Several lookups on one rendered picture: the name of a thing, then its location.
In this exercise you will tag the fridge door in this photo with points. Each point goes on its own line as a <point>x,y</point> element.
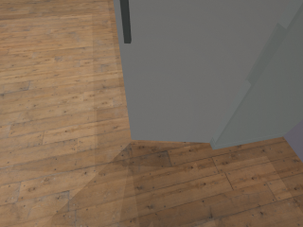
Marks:
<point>187,60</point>

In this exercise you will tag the handle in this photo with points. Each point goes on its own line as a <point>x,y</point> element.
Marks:
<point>126,22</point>

